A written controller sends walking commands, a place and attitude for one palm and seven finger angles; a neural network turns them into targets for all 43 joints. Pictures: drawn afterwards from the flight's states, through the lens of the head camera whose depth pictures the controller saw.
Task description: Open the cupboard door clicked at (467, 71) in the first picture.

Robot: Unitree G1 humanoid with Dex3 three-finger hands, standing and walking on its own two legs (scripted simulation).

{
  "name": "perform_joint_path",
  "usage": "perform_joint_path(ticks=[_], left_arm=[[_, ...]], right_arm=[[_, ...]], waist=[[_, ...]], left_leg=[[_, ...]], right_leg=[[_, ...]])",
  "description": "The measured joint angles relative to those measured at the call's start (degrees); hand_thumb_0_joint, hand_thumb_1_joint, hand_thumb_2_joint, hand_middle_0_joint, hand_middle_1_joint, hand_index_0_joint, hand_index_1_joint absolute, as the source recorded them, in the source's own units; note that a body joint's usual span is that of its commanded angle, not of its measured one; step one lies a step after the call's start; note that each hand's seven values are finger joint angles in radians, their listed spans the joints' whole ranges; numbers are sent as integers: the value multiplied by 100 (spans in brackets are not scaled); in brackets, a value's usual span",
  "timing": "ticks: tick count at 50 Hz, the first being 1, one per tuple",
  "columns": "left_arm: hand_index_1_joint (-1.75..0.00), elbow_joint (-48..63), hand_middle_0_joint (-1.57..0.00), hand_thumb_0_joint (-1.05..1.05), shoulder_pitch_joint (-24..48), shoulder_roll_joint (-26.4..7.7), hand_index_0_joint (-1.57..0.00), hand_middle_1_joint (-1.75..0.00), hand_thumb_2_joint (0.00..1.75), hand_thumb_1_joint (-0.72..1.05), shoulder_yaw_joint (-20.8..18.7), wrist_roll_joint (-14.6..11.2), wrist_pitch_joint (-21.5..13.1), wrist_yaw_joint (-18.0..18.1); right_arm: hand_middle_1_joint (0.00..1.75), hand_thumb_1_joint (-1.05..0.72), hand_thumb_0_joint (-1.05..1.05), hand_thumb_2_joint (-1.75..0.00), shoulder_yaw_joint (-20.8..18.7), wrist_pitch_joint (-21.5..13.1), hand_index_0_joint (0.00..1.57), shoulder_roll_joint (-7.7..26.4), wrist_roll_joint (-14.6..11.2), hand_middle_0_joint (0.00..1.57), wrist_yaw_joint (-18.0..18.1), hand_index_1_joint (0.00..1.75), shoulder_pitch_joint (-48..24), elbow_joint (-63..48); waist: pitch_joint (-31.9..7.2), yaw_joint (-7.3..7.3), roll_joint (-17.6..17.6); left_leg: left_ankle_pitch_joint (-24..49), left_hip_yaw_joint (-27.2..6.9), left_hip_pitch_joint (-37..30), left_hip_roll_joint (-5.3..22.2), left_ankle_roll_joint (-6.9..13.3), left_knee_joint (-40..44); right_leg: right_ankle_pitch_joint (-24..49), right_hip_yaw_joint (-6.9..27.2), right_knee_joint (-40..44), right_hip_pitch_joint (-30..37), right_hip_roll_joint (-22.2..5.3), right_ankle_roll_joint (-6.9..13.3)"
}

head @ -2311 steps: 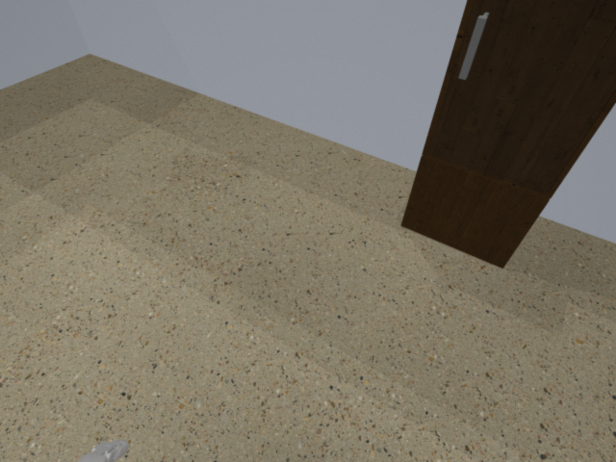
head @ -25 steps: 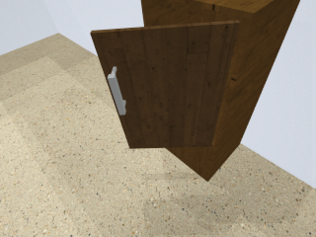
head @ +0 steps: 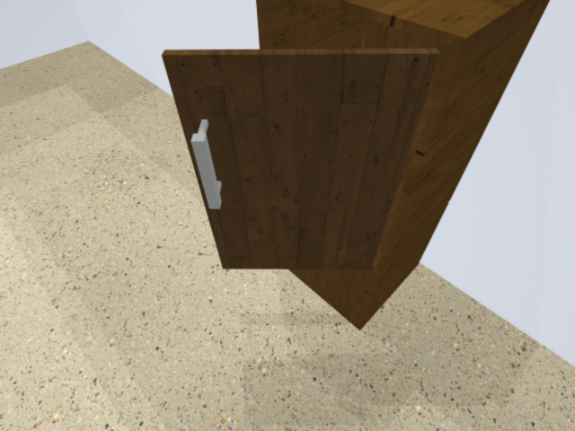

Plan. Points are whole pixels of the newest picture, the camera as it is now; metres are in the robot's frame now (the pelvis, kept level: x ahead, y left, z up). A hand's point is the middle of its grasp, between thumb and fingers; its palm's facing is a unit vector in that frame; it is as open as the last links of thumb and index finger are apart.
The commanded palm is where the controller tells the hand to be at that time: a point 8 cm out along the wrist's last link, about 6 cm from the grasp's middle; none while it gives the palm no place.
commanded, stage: look again from close up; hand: left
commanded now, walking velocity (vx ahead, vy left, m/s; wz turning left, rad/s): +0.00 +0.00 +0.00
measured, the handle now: (209, 166) +0.54 +0.17 +0.05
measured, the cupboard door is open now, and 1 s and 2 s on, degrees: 44 44 44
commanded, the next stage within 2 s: raise the hand with hooked fingers in 0.32 s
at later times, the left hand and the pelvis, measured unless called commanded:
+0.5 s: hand out of the picture +0.04 +0.16 -0.15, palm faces +0.15 -0.96 -0.24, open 7.2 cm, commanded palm +0.11 +0.19 -0.07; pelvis +0.01 -0.03 +0.00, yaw +1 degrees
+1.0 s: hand (160, 422) +0.14 +0.17 -0.02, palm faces +0.24 -0.97 -0.08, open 9.5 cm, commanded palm +0.15 +0.22 -0.02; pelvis -0.02 -0.07 -0.07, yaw +6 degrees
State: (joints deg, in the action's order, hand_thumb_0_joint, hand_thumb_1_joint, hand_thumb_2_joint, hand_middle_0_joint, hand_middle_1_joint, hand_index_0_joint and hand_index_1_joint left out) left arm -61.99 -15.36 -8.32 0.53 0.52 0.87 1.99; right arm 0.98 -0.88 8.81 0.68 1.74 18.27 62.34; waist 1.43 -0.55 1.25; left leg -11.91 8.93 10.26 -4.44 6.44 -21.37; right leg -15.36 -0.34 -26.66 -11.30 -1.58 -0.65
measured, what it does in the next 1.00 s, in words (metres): lowers itself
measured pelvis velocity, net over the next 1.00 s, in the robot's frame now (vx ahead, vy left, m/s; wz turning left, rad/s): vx -0.02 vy -0.07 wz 0.10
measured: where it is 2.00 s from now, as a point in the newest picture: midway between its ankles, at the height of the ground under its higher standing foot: outside the picture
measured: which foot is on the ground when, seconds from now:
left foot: down 0.00-1.00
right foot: down 0.00-1.00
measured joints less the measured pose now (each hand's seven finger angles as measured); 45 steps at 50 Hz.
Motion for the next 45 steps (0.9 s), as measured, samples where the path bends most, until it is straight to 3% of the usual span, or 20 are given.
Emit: perform_joint_path(ticks=[10,22,24,27,29,31,34,38,41,45], left_arm=[[-30,-187,-20,0,-206,145,-20,-30,90,92,69,6,-70,-1],[-30,-243,-20,1,-244,173,-20,-30,90,92,98,31,-167,46],[-30,1683,-21,4,-898,-25,-21,-30,89,95,4,-298,523,214],[-31,3737,-21,6,-1306,-355,-21,-31,89,96,-52,-654,197,544],[-33,4617,-21,6,-1130,-369,-21,-32,88,94,-78,-878,-31,567],[-34,5136,-21,5,-792,-314,-21,-34,87,90,-133,-974,-507,449],[-38,5224,-21,3,-141,-214,-21,-37,84,83,-368,-1143,-1572,-95],[-43,4979,-21,1,60,-172,-22,-43,81,73,-752,-1399,-2761,-1427],[-47,4866,-22,1,-349,-294,-22,-47,78,65,-947,-1393,-2839,-2014],[-53,5127,-23,1,-1078,-427,-24,-53,74,55,-1207,-1534,-2650,-1985]], right_arm=[[30,-92,1,-90,-16,-36,20,70,-16,20,18,30,-243,92],[30,-91,1,-90,14,-27,20,14,-37,20,11,30,-248,179],[30,-92,2,-90,66,-235,20,42,-158,20,76,30,27,-374],[30,-92,2,-90,10,-893,20,199,-306,20,168,30,335,-910],[30,-92,2,-90,-14,-1114,20,426,-375,20,202,30,299,-1206],[30,-91,2,-90,-44,-1250,20,640,-335,20,205,30,99,-1480],[30,-91,2,-90,-127,-1331,20,733,-212,20,135,30,-335,-1893],[30,-91,2,-90,-265,-1264,20,655,-174,20,-108,30,-779,-2551],[30,-91,1,-90,-355,-1101,20,692,-197,20,-175,30,-925,-3035],[30,-90,1,-90,-440,-983,20,760,-198,20,-93,30,-961,-3358]], waist=[[-23,86,-40],[-8,71,-95],[22,37,-170],[-167,45,-162],[-261,-18,29],[-396,-126,190],[-689,-211,124],[-835,-190,-293],[-819,-109,-473],[-761,97,-426]], left_leg=[[-21,-37,-100,69,-92,41],[-87,-142,-44,209,-229,-93],[-166,-178,44,208,-259,-261],[-233,-272,209,116,-287,-461],[-339,-399,398,126,-273,-756],[-457,-485,696,160,-273,-1093],[-657,-467,1434,232,-327,-1705],[-953,-366,2253,384,-424,-2478],[-1148,-391,2636,461,-487,-2927],[-1316,-559,2944,525,-530,-3330]], right_leg=[[-11,-33,92,124,73,76],[-9,-142,192,201,204,194],[-96,-185,-5,104,190,220],[-345,-286,-413,-103,80,247],[-411,-425,-531,-164,73,252],[-476,-524,-708,-361,90,262],[-679,-529,-1322,-1107,112,322],[-976,-450,-2156,-1997,201,465],[-1168,-483,-2577,-2366,248,540],[-1315,-653,-2825,-2554,299,584]])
